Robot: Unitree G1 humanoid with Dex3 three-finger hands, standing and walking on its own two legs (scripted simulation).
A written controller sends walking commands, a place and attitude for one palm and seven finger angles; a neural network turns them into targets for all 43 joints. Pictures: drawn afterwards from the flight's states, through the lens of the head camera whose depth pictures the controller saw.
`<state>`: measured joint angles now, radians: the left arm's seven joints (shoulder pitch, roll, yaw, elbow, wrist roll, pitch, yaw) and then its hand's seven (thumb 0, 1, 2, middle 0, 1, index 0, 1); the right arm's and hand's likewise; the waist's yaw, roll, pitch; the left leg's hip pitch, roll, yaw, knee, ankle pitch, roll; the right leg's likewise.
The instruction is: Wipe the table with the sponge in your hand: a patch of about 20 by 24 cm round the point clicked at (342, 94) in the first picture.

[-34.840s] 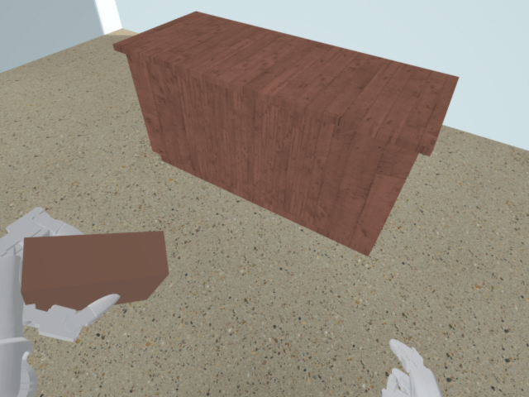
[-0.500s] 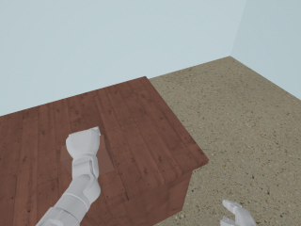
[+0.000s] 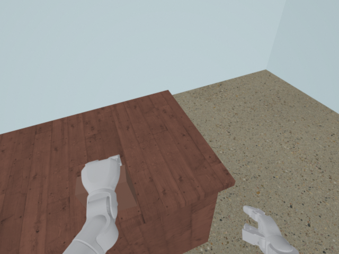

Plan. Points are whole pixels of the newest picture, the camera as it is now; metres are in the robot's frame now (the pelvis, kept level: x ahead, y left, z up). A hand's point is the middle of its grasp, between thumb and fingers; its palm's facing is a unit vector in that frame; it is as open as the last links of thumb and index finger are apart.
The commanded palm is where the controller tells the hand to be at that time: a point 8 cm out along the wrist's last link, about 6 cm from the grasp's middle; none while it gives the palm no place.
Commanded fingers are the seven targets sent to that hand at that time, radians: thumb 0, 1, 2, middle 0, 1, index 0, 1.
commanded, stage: wipe back along the middle lane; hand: left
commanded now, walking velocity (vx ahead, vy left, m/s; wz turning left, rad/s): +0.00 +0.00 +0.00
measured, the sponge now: (111, 196) +0.27 +0.21 -0.04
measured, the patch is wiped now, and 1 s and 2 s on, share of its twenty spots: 0.65 0.75 0.75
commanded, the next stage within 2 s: slide across to the third lane in 0.48 s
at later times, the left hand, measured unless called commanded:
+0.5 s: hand (109, 187) +0.27 +0.20 +0.01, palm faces -0.02 -0.07 -1.00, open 9.6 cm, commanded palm +0.23 +0.19 +0.04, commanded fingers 0.00 0.10 1.30 -1.20 -1.60 -1.20 -1.60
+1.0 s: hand (113, 183) +0.29 +0.19 +0.01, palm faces -0.07 -0.05 -1.00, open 9.6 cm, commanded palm +0.26 +0.15 +0.07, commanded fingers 0.00 0.10 1.30 -1.20 -1.60 -1.20 -1.60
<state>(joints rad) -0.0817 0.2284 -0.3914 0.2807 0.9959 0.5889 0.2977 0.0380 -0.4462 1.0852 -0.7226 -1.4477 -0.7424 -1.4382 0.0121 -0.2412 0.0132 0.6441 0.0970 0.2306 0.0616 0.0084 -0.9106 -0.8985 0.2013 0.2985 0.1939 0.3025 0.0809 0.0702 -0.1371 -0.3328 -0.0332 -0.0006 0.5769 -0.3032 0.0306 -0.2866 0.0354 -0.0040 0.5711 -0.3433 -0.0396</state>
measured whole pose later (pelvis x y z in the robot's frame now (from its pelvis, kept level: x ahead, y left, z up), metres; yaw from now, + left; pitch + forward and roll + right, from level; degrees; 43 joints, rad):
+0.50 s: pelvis -0.01 -0.01 +0.00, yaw -1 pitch +3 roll +0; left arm -0.09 0.24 -0.32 0.32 0.97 0.57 0.29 0.03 -0.45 1.08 -0.72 -1.45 -0.75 -1.44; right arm 0.05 -0.26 0.01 0.67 0.10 0.20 0.02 0.01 -0.91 -0.90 0.20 0.30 0.19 0.30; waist 0.06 0.06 -0.13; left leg -0.33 -0.01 0.01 0.57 -0.29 0.01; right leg -0.29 0.06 0.00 0.57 -0.33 -0.06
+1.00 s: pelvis -0.01 -0.01 +0.00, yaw +2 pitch +3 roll +0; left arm -0.24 0.21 -0.42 0.45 0.96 0.55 0.26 0.00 -0.47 1.09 -0.76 -1.43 -0.78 -1.40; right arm 0.04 -0.24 0.00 0.69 0.10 0.15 0.02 0.01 -0.91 -0.90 0.20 0.30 0.19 0.30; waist 0.10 0.08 -0.12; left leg -0.35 -0.04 -0.03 0.58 -0.28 0.02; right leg -0.30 0.03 -0.04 0.58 -0.34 -0.05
